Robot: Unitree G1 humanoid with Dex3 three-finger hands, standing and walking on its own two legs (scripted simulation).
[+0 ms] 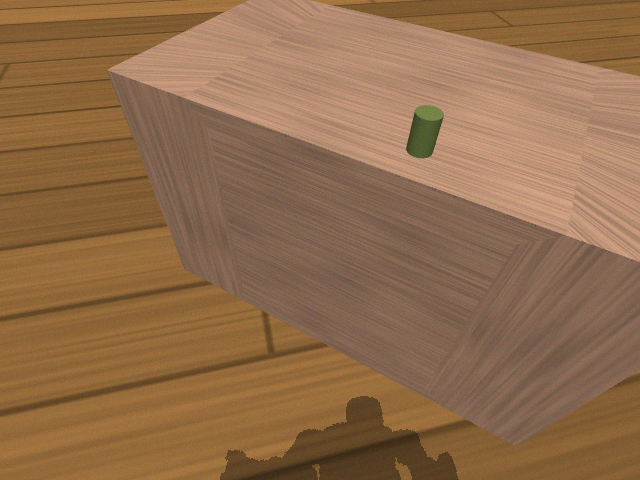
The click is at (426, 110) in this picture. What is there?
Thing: squat round
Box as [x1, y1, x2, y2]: [406, 105, 443, 157]
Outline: 434,106 422,105 415,109 406,150 413,156 427,157 432,153 443,116 442,111
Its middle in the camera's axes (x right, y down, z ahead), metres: +0.20 -0.20 +0.73
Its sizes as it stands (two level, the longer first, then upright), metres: 0.052 0.052 0.082
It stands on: a support 0.80 m high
